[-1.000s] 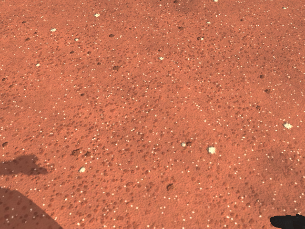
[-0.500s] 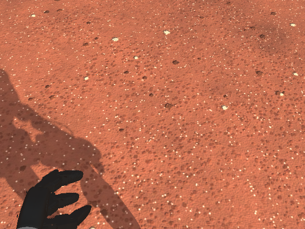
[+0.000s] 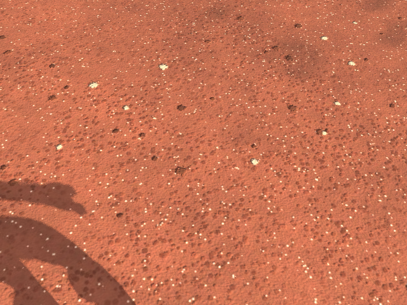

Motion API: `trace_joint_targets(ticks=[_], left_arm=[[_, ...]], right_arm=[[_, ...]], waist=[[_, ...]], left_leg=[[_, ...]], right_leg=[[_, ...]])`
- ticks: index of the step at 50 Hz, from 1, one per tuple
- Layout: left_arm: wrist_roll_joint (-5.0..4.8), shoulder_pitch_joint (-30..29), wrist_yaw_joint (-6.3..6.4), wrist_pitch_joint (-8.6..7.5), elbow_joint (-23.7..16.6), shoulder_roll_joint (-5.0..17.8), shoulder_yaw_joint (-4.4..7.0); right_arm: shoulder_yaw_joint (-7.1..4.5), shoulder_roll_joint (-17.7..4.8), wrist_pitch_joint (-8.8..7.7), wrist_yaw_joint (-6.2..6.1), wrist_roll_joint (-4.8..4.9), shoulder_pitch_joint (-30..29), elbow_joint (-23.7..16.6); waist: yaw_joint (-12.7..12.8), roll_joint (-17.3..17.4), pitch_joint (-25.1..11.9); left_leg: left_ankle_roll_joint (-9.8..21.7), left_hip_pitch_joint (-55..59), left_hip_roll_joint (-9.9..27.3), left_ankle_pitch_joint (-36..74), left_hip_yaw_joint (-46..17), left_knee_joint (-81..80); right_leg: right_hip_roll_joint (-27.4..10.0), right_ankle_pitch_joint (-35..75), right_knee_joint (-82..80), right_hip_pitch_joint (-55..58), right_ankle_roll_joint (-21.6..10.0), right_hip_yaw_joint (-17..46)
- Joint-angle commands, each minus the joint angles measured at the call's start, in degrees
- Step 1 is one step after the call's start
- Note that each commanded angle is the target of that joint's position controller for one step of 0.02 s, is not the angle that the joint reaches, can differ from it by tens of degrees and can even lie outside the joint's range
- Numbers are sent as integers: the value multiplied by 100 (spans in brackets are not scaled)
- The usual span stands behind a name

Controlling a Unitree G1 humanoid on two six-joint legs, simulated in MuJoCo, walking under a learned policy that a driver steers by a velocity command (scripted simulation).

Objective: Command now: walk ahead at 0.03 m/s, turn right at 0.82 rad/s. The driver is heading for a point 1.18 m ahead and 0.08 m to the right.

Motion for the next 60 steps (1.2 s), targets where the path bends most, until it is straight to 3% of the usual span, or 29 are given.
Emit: trace_joint_targets(ticks=[1,2,5,7,13,14,16,19,21,22,23,24,25,26,28,31,35,37,40,41,43,44,45,46,47,49,52,56,60], left_arm=[[72,535,-3,0,-159,763,241],[79,582,-23,44,-156,609,181],[-5,-63,-136,-18,-536,509,46],[-7,-428,-196,-86,-715,499,10],[9,-690,-308,-237,-834,259,-114],[590,-856,-588,-40,-852,295,-137],[432,-821,-792,-6,-805,217,-166],[411,-771,-776,-144,-695,234,-220],[487,423,-637,-281,-185,279,-183],[513,1762,-528,-372,257,550,-70],[492,2262,-376,-430,147,1553,55],[387,2022,-249,-467,-16,1542,69],[465,1796,-183,-476,87,1180,-47],[471,1403,-169,-496,81,858,-149],[348,682,-159,-594,17,490,-301],[340,788,-202,-788,255,270,-355],[357,1127,-192,-908,669,71,-405],[324,1207,-127,-927,828,105,-416],[346,1289,45,-902,976,500,-362],[388,1183,131,-835,971,705,-302],[504,598,210,-625,797,1027,-180],[460,185,161,-559,683,1092,-139],[531,-53,-51,-637,611,77,-412],[399,233,-102,-767,-36,-259,-533],[470,13,-124,-945,-234,119,-565],[494,-63,-150,-1011,-132,368,-550],[681,-66,-166,-620,-134,248,-638],[486,-1397,-296,-565,-663,-23,-781],[354,-1822,-272,-620,-827,27,-772]], right_arm=[[-124,-467,-100,-117,83,-823,-693],[-97,-469,-81,-140,122,-795,-696],[-191,-809,-100,-175,163,84,-543],[-258,-1000,-157,-148,167,504,-460],[-389,-1226,-369,-23,185,719,-308],[-307,-1093,-390,123,-100,1049,-190],[-321,-1135,-412,202,-91,804,-170],[-326,-1202,-313,222,-60,941,-3],[-269,-1065,-233,247,12,898,88],[-128,-716,-249,277,-37,874,47],[57,-33,-321,349,8,437,-539],[-62,-551,-345,305,14,-301,-687],[-100,-633,-377,328,153,-313,-631],[-95,-670,-413,376,173,88,-408],[-117,-670,-271,499,86,802,30],[-83,-514,-73,599,151,633,131],[27,-357,-92,649,150,-104,-23],[122,-268,-100,714,132,-484,-184],[180,-310,-48,688,182,-431,-250],[140,-461,-15,650,192,9,-142],[-93,-984,27,537,195,2017,427],[-282,-1289,2,432,187,3107,746],[-317,-1326,16,302,275,2571,832],[-387,-1776,67,291,146,1843,551],[-410,-1637,52,267,159,1806,356],[-295,-1093,-31,214,116,1517,449],[-188,-987,-310,175,169,1246,387],[-252,-1100,-428,214,228,1397,394],[-349,-1279,-412,250,263,1767,506]], waist=[[179,813,-474],[130,784,-373],[-390,1112,-458],[-641,1041,-386],[-639,968,-66],[-665,593,-79],[-527,1177,57],[-465,1262,187],[231,476,-6],[932,-682,-623],[1004,-2688,-905],[1251,-1429,-628],[938,-594,-254],[560,-355,-170],[-68,-498,-53],[-177,-328,363],[-154,-126,681],[-156,-51,711],[-371,-304,244],[-654,-507,-58],[-1659,-608,-952],[-2224,-228,-1200],[-1545,1022,-465],[-701,1751,-778],[-863,774,-973],[-292,-334,79],[134,-368,492],[-337,40,663],[-770,472,180]], left_leg=[[867,681,1625,381,-1080,-1025],[896,622,1558,713,-770,-1004],[863,1455,1652,-1300,-702,-1526],[870,1866,1847,-2096,-832,-1699],[826,1662,2186,-2117,-191,-2036],[686,1274,2157,-2321,193,-2136],[456,699,1976,-2341,693,-2169],[487,389,2083,-2317,946,-2045],[518,-332,1776,-1198,1552,-522],[475,-1249,1291,-573,1901,1712],[270,-3317,502,-2705,1450,4018],[349,-4127,224,-2039,213,4840],[459,-4285,399,-1252,-261,4970],[423,-3856,486,-723,-279,4713],[193,-3046,675,-64,-187,4338],[128,-3044,573,595,-66,4239],[365,-3167,405,1187,597,3210],[553,-2799,430,1327,1079,2437],[899,-1520,-132,1143,1762,1668],[983,-1089,-298,877,1795,1610],[1286,840,-517,41,1482,1613],[1625,2189,-348,-171,863,925],[1741,2546,125,-604,-1,1043],[2785,3463,1098,-713,-3014,243],[2802,3380,1528,-1770,-4163,-1032],[2260,1720,1331,-1931,-3566,-1673],[2023,12,603,-1008,-2371,-1798],[1641,-696,-18,562,-1546,-1924],[1294,554,167,2458,-1680,-1434]], right_leg=[[-605,-34,2259,-777,287,-306],[-696,88,2737,-888,373,-448],[-1207,673,2516,-1737,477,-956],[-1393,623,2208,-2068,475,-974],[-1720,787,1237,-1670,242,-993],[-1485,735,802,-1085,102,-1170],[-1378,601,54,-221,-102,-1392],[-1169,60,-785,823,-452,-1703],[-726,288,-1481,2615,-660,-1908],[-1001,-340,-1796,4242,-630,-1147],[-2793,-2251,-2905,5057,-899,1799],[-3140,-1947,-3481,4466,-1032,2772],[-3108,-1429,-3144,4236,-966,1942],[-2849,-937,-3102,3686,-764,1223],[-2424,-262,-3490,2874,-434,207],[-2224,1008,-3950,2540,-299,-742],[-1966,3197,-4151,2883,-209,-1931],[-1961,4129,-4209,3035,-115,-2294],[-2063,8037,-3422,3559,54,-2614],[-2169,9019,-2787,3843,96,-2608],[-2355,9604,-271,3477,3,-2427],[-2015,7845,2067,2460,-113,-2417],[-924,741,4046,398,-268,-2183],[-411,-683,5472,-1764,22,-1182],[-716,-272,5040,-2142,-102,-408],[-1254,267,3722,-1648,-123,-434],[-1632,162,2560,-815,201,-597],[-1572,1901,186,-39,343,-1078],[-1145,2735,-1135,402,145,-1147]])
